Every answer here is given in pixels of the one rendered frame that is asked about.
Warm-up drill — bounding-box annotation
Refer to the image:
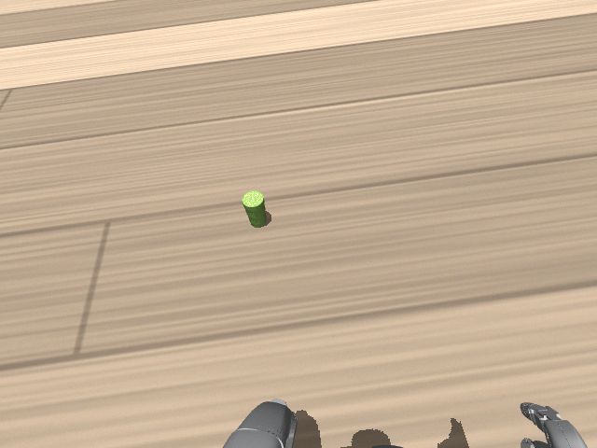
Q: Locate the cup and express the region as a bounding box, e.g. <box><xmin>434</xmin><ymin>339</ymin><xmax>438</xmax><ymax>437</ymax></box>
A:
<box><xmin>243</xmin><ymin>190</ymin><xmax>266</xmax><ymax>228</ymax></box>

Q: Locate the right robot hand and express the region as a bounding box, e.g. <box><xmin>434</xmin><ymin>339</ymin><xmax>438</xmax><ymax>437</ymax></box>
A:
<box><xmin>521</xmin><ymin>402</ymin><xmax>588</xmax><ymax>448</ymax></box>

